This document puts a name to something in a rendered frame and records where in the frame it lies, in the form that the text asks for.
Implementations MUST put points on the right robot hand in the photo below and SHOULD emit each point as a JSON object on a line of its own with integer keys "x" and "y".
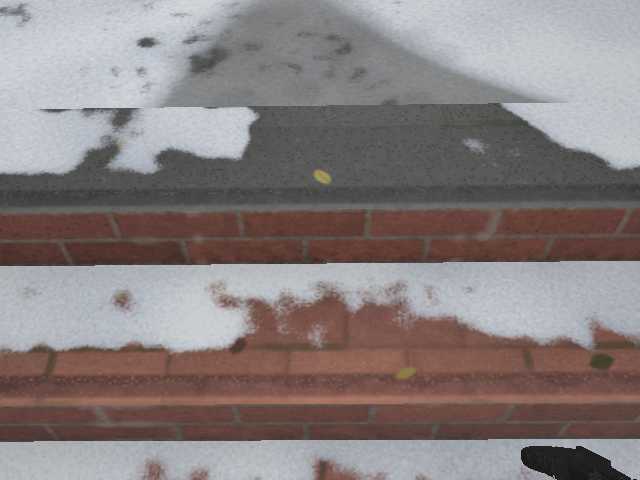
{"x": 570, "y": 464}

